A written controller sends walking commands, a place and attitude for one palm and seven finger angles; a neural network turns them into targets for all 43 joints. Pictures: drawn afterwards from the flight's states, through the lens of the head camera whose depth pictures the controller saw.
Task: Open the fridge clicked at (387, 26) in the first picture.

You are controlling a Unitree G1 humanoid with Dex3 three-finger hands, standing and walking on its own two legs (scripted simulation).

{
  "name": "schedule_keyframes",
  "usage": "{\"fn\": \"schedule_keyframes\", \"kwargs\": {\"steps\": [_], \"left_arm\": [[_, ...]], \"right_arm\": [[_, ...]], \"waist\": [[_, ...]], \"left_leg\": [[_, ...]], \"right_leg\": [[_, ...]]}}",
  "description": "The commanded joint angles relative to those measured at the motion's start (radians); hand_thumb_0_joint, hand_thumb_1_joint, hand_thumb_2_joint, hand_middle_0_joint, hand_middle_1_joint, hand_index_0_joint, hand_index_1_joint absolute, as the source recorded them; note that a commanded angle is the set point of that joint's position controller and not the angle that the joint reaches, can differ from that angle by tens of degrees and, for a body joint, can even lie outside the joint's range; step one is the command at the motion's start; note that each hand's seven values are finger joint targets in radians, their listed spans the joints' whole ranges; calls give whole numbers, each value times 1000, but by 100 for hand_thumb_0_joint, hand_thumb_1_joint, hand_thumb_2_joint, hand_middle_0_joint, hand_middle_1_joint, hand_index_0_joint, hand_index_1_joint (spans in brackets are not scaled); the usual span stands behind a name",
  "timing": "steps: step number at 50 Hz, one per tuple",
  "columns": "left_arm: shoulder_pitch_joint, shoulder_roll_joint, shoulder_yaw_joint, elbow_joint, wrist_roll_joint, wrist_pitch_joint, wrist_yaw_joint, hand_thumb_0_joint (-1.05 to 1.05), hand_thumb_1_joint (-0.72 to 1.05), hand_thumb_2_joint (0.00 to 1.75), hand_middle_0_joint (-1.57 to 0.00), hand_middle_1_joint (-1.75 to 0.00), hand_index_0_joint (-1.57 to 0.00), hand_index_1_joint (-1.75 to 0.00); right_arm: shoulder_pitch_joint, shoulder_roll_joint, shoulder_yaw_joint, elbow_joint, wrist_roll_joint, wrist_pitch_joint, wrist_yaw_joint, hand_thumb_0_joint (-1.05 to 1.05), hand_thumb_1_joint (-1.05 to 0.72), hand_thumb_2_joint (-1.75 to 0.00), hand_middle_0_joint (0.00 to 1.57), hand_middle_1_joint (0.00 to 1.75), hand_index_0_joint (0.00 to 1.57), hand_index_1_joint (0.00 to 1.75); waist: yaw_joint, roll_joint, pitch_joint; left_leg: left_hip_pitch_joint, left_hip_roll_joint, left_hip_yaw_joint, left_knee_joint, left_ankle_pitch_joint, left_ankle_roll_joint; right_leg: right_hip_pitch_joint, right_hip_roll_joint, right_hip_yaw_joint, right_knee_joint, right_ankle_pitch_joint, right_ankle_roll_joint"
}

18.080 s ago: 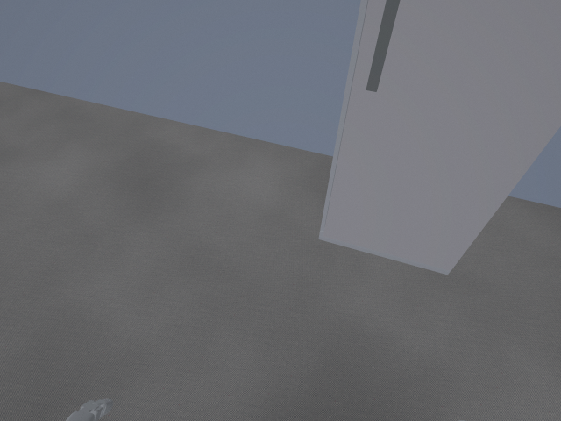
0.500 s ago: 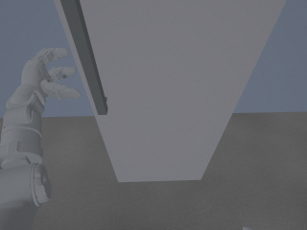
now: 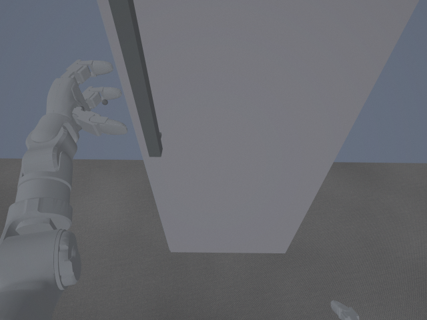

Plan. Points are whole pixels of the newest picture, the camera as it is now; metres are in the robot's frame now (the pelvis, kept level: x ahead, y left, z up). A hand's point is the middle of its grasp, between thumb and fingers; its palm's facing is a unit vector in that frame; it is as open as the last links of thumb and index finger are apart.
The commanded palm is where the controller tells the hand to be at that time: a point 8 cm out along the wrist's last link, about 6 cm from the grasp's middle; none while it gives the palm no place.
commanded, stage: move the hooked fingers beside the handle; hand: left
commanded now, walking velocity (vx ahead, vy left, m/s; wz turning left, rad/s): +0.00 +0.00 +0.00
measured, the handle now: (140, 64) +0.49 +0.15 +0.25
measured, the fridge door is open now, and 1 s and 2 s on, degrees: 0 0 0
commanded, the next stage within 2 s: none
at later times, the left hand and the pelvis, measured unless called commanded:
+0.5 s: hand (107, 108) +0.44 +0.21 +0.18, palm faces +0.07 -1.00 +0.00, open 14.0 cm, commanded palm +0.41 +0.26 +0.20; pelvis +0.00 -0.01 +0.00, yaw +0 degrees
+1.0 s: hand (103, 106) +0.43 +0.21 +0.20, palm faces +0.07 -1.00 +0.00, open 14.0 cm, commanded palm +0.41 +0.25 +0.20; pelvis +0.00 -0.01 +0.00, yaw +0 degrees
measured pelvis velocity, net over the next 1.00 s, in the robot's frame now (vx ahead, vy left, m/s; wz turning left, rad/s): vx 0.00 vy -0.01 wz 0.01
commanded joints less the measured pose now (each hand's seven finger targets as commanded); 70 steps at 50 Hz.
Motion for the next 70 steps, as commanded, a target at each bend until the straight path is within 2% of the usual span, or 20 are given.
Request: {"fn": "schedule_keyframes", "kwargs": {"steps": [1, 3, 6, 7, 9, 12, 15, 18, 27, 32, 35, 41, 42, 44, 49, 54, 58, 62, 65, 70], "left_arm": [[-457, 245, 36, -96, -10, -20, 3, 0, -50, 30, -30, -120, -30, -120], [-485, 263, 34, -48, 7, 3, 5, 0, -50, 30, -30, -120, -30, -120], [-501, 323, 77, -95, 14, -32, 13, 0, -50, 30, -30, -120, -30, -120], [-553, 326, 72, -172, 14, -58, 13, 0, -50, 30, -30, -120, -30, -120], [-602, 274, 33, -269, 6, -105, 9, 0, -50, 30, -30, -120, -30, -120], [-595, 271, 39, -315, -21, -131, -5, 0, -50, 30, -30, -120, -30, -120], [-536, 238, 25, -146, -26, -63, -19, 0, -50, 30, -30, -120, -30, -120], [-451, 286, 58, -27, -1, -1, -11, 0, -50, 30, -30, -120, -30, -120], [-582, 335, 89, -295, -18, -136, -3, 0, -50, 30, -30, -120, -30, -120], [-498, 285, 55, -188, -13, -63, -20, 0, -50, 30, -30, -120, -30, -120], [-406, 232, 21, -110, -6, 5, -22, 0, -50, 30, -30, -120, -30, -120], [-427, 278, 62, -207, -31, -27, -13, 0, -50, 30, -30, -120, -30, -120], [-486, 336, 104, -261, -29, -50, -7, 0, -50, 30, -30, -120, -30, -120], [-534, 334, 97, -318, -21, -83, -3, 0, -50, 30, -30, -120, -30, -120], [-553, 258, 24, -304, -5, -79, 4, 0, -50, 30, -30, -120, -30, -120], [-391, 165, -21, -154, -31, 23, -24, 0, -50, 30, -30, -120, -30, -120], [-394, 265, 59, -127, -26, 31, -6, 0, -50, 30, -30, -120, -30, -120], [-572, 324, 81, -279, -2, -66, 35, 0, -50, 30, -30, -120, -30, -120], [-615, 260, 28, -393, 6, -122, 42, 0, -50, 30, -30, -120, -30, -120], [-467, 191, -3, -211, -18, -37, 6, 0, -50, 30, -30, -120, -30, -120]], "right_arm": [[-6, -153, -58, -105, 5, -25, -12, 0, -90, -90, 20, 30, 20, 30], [-4, -159, -55, -106, 6, -17, -14, 0, -90, -90, 20, 30, 20, 30], [9, -162, -61, -118, 1, -15, -17, 0, -90, -90, 20, 30, 20, 30], [-2, -157, -60, -125, 0, -20, -15, 0, -90, -90, 20, 30, 20, 30], [-4, -150, -63, -125, -1, -33, -13, 0, -90, -90, 20, 30, 20, 30], [1, -158, -65, -111, -3, -44, -15, 0, -90, -90, 20, 30, 20, 30], [4, -158, -60, -87, 5, -42, -18, 0, -90, -90, 20, 30, 20, 30], [15, -163, -60, -90, 7, -29, -16, 0, -90, -90, 20, 30, 20, 30], [8, -160, -69, -119, -1, -35, -16, 0, -90, -90, 20, 30, 20, 30], [-6, -155, -63, -101, 9, -34, -15, 0, -90, -90, 20, 30, 20, 30], [-2, -154, -62, -111, 10, -23, -9, 0, -90, -90, 20, 30, 20, 30], [-13, -155, -66, -139, 9, -13, -13, 0, -90, -90, 20, 30, 20, 30], [-19, -157, -65, -137, 6, -15, -14, 0, -90, -90, 20, 30, 20, 30], [-29, -150, -62, -136, 6, -20, -17, 0, -90, -90, 20, 30, 20, 30], [-32, -144, -57, -113, 5, -32, -15, 0, -90, -90, 20, 30, 20, 30], [-35, -149, -59, -119, 13, -20, -11, 0, -90, -90, 20, 30, 20, 30], [-26, -158, -61, -128, 9, -7, -15, 0, -90, -90, 20, 30, 20, 30], [-31, -150, -60, -128, 1, -13, -16, 0, -90, -90, 20, 30, 20, 30], [-35, -139, -59, -126, -3, -31, -13, 0, -90, -90, 20, 30, 20, 30], [-31, -145, -60, -97, 8, -29, -16, 0, -90, -90, 20, 30, 20, 30]], "waist": [[-10, -23, -212], [-16, -32, -170], [-6, -19, -247], [-4, 43, -299], [-18, 102, -370], [-24, 63, -401], [-25, 15, -260], [-4, -5, -194], [-18, 24, -396], [-12, 78, -283], [-3, 31, -222], [-5, -62, -266], [0, -50, -300], [-5, 2, -338], [-20, 134, -336], [-5, -6, -244], [7, -101, -221], [-5, 3, -303], [-16, 138, -404], [-15, 44, -271]], "left_leg": [[249, 16, -75, -18, 227, 22], [200, 13, -74, -29, 170, 22], [224, 12, -71, -16, 205, 24], [262, 10, -73, -13, 230, 23], [361, 19, -89, -1, 289, 15], [401, 27, -99, 3, 321, 18], [298, 20, -84, -17, 223, 22], [200, 8, -66, -23, 182, 25], [339, 17, -74, 9, 307, 29], [297, 11, -63, 4, 279, 26], [243, 8, -64, -5, 244, 23], [237, 4, -53, 2, 256, 33], [244, 4, -57, 0, 261, 34], [287, 5, -58, 3, 280, 32], [367, 12, -81, 8, 298, 19], [272, 8, -75, -7, 259, 22], [202, 3, -63, -18, 221, 28], [264, 6, -69, -7, 236, 29], [407, 15, -87, 7, 329, 17], [327, 16, -78, -9, 277, 20]], "right_leg": [[-84, -4, 18, -70, 320, 2], [-98, -9, 21, -74, 283, 5], [-63, -12, 27, -65, 304, 2], [-52, -11, 36, -59, 330, 0], [-72, -3, 30, -51, 343, -4], [-67, 7, 26, -56, 357, -2], [-98, 4, 22, -72, 308, 2], [-82, -8, 25, -73, 304, 5], [-22, 2, 41, -48, 413, 7], [-67, -3, 33, -58, 390, 4], [-85, -4, 22, -61, 364, 4], [-25, -8, 34, -59, 416, 14], [-4, -9, 44, -54, 430, 13], [-4, -8, 47, -48, 433, 10], [-79, -3, 32, -57, 369, -1], [-69, -4, 15, -60, 376, 3], [-36, -12, 26, -63, 379, 12], [-31, -12, 42, -59, 357, 9], [-56, -3, 35, -48, 375, -2], [-76, 1, 21, -68, 360, 1]]}}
